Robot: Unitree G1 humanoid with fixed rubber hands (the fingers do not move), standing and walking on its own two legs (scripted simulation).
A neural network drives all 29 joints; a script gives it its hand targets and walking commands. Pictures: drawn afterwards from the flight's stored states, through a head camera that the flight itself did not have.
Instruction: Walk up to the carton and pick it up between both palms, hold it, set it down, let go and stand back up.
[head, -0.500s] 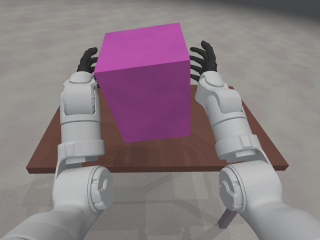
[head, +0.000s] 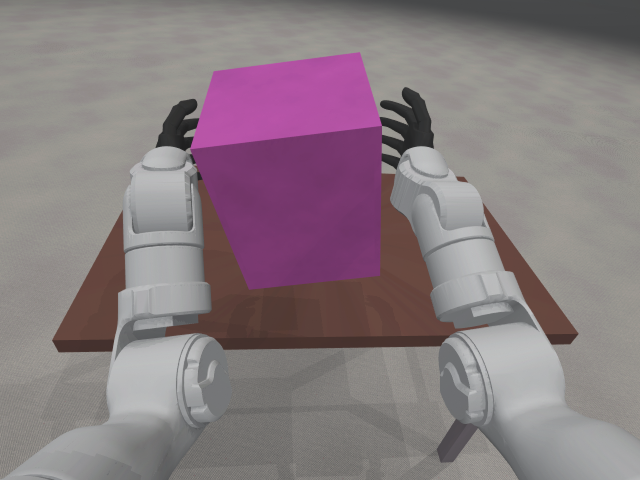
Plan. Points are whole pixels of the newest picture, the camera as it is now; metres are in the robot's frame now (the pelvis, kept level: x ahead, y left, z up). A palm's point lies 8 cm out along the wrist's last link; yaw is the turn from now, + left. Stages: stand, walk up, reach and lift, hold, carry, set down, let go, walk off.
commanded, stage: hold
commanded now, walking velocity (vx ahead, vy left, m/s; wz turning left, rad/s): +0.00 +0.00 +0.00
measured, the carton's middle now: (300, 178) +0.42 -0.01 +0.21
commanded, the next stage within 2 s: none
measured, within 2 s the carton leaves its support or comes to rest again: neither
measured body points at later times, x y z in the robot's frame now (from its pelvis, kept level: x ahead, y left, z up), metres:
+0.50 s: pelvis +0.00 +0.00 +0.00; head -0.06 +0.04 +0.44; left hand +0.40 +0.15 +0.25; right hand +0.38 -0.13 +0.28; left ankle +0.05 +0.11 -0.74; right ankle +0.03 -0.08 -0.74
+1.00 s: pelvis +0.00 +0.00 +0.00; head -0.07 +0.04 +0.44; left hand +0.39 +0.14 +0.25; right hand +0.38 -0.14 +0.28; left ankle +0.05 +0.11 -0.74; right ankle +0.03 -0.08 -0.74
